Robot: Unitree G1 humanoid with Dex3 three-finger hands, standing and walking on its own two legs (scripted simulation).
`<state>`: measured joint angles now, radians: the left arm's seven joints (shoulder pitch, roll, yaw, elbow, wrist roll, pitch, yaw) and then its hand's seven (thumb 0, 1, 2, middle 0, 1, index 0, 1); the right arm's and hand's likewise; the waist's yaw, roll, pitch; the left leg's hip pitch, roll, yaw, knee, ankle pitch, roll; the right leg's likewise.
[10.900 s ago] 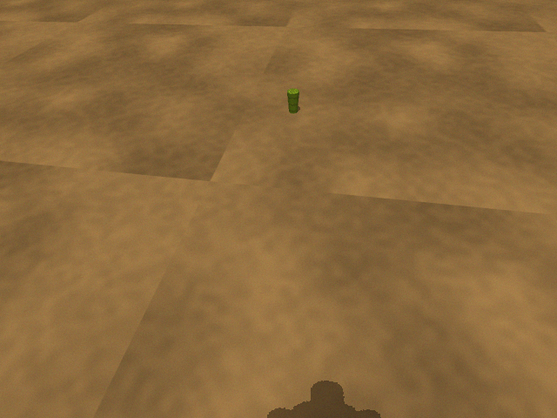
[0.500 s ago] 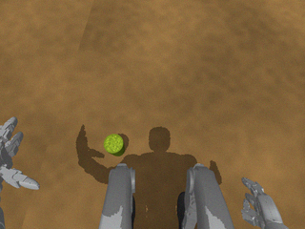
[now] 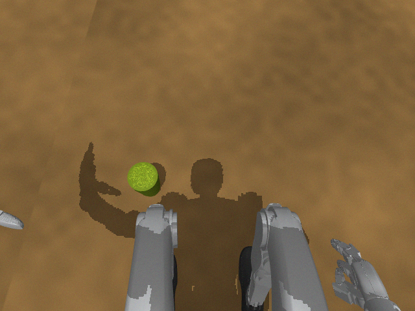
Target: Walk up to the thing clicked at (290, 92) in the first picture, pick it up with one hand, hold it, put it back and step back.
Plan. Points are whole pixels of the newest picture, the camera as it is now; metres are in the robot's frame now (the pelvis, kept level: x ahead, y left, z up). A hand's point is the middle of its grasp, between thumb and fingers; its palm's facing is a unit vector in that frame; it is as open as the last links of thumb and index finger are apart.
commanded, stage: go down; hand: left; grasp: from the side
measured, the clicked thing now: (147, 182) +0.42 +0.20 -0.36
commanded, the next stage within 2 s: approach in 0.96 s
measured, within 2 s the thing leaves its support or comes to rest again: neither
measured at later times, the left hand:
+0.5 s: hand (6, 176) +0.35 +0.39 -0.05, palm faces +0.11 -0.98 -0.15, open 17.3 cm
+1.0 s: hand (9, 171) +0.36 +0.39 -0.06, palm faces +0.11 -0.99 -0.13, open 17.4 cm
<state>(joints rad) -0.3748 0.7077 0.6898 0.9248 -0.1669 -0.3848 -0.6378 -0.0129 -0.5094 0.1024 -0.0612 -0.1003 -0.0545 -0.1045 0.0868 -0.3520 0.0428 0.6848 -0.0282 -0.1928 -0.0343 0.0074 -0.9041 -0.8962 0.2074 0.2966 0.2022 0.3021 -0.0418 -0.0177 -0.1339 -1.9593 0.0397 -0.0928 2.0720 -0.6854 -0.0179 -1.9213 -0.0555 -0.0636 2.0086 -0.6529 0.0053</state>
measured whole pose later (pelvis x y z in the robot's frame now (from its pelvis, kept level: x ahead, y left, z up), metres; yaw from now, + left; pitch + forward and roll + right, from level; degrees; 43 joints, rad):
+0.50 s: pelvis -0.01 +0.00 -0.04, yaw -1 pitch +32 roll -6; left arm -0.45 0.77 0.72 0.97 -0.19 -0.38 -0.70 -0.01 -0.52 0.11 -0.05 -0.08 -0.04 -0.09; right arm 0.10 -0.36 0.07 0.72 -0.03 -0.19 -0.02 0.01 -0.91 -0.90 0.21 0.30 0.20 0.30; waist -0.05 -0.02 -0.11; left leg -2.07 0.03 -0.11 2.20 -0.69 -0.01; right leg -2.03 -0.05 -0.06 2.13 -0.65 0.01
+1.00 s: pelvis +0.00 +0.00 -0.06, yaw -1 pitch +32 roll -6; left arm -0.49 0.78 0.75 0.98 -0.21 -0.40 -0.73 -0.01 -0.52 0.10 -0.05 -0.07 -0.03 -0.08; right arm 0.08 -0.37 0.07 0.71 -0.04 -0.18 -0.01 0.01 -0.92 -0.90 0.21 0.30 0.20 0.30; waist -0.05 -0.02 -0.10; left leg -2.12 0.03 -0.11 2.25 -0.70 -0.01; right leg -2.07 -0.06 -0.06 2.18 -0.66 0.02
